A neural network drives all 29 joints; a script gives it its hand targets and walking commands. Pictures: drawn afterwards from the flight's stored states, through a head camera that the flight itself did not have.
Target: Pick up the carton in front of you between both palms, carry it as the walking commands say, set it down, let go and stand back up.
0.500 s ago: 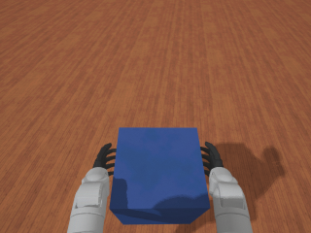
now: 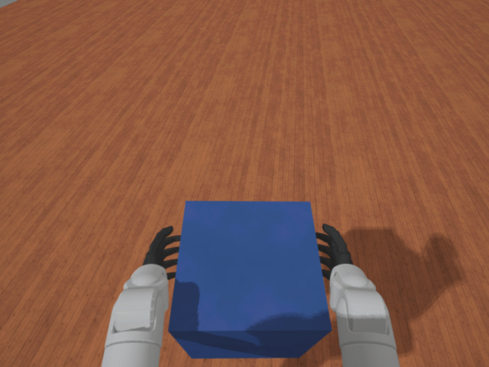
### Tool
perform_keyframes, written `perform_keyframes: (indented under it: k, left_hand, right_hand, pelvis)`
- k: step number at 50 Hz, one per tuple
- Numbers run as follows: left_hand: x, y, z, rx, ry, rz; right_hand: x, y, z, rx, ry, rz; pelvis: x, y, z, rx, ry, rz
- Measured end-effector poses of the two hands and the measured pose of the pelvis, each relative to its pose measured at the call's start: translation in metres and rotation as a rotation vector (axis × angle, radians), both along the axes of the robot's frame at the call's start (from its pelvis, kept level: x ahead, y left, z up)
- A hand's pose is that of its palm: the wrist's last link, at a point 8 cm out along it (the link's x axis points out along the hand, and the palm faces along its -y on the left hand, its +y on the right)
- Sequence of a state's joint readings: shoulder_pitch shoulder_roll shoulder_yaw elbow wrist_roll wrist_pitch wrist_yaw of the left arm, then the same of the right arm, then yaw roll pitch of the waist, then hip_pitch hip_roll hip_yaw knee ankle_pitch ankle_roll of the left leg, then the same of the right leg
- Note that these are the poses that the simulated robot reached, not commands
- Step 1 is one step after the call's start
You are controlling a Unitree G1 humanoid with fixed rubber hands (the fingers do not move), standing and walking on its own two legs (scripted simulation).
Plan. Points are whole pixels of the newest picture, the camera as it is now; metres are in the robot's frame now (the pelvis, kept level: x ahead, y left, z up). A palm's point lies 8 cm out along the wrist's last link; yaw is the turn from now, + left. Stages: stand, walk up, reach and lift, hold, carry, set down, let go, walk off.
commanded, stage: carry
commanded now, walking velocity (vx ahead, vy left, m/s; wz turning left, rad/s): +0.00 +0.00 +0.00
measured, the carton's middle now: (246, 285) +0.30 +0.00 -0.04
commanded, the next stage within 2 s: none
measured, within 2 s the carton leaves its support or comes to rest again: neither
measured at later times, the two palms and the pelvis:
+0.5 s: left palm (157, 258) +0.30 +0.15 +0.05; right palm (343, 257) +0.30 -0.15 +0.05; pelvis +0.01 +0.00 +0.01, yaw -1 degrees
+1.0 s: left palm (154, 271) +0.29 +0.15 +0.04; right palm (342, 270) +0.28 -0.15 +0.04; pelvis -0.01 +0.01 +0.00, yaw -1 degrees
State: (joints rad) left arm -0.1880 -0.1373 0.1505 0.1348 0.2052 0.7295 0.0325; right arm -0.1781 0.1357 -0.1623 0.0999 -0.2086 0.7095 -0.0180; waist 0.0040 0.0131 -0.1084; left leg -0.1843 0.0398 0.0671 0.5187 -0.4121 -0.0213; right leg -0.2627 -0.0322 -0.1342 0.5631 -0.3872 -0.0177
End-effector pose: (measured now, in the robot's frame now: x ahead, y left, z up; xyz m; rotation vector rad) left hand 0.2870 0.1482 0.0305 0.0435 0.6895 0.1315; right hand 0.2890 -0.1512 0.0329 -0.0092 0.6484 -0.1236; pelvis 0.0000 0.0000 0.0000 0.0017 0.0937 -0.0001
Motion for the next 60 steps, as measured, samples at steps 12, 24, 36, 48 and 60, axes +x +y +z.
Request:
perform_keyframes:
  k: [12,24,36,48,60]
  left_hand:
    - [0.014,-0.005,0.016,-0.021,-0.026,-0.005]
    - [0.016,-0.004,0.014,-0.014,-0.013,-0.015]
    - [0.008,0.002,0.010,-0.005,-0.001,-0.019]
    - [0.002,-0.001,0.009,-0.008,-0.019,-0.022]
    - [-0.032,0.005,0.002,-0.021,-0.020,-0.012]
  right_hand:
    - [0.011,-0.005,0.021,-0.012,-0.026,-0.011]
    - [0.012,-0.004,0.019,-0.010,-0.011,-0.018]
    - [0.004,0.002,0.013,-0.004,0.000,-0.019]
    - [-0.004,-0.001,0.013,-0.004,-0.018,-0.024]
    - [-0.034,0.005,0.011,-0.023,-0.019,-0.012]
  pelvis:
    - [0.010,-0.003,0.012,-0.008,-0.003,-0.008]
    - [0.014,0.001,0.012,-0.009,-0.007,-0.018]
    - [0.008,0.007,0.011,-0.010,-0.008,-0.024]
    - [-0.003,0.005,0.003,-0.008,-0.007,-0.023]
    - [-0.034,0.009,0.000,-0.010,-0.038,-0.018]
